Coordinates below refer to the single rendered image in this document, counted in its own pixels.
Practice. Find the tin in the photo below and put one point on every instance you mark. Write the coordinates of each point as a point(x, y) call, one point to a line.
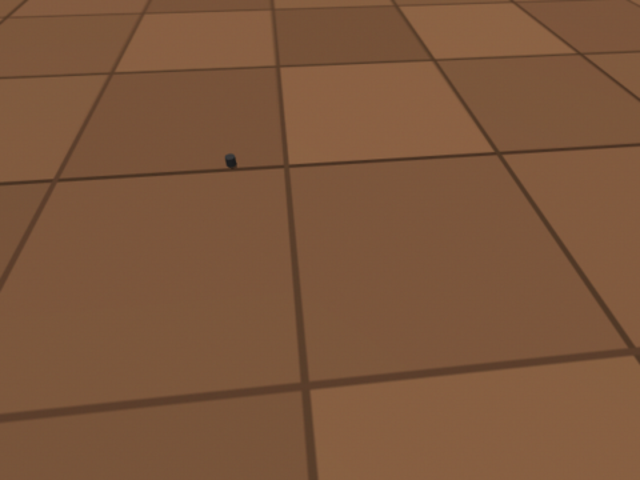
point(230, 160)

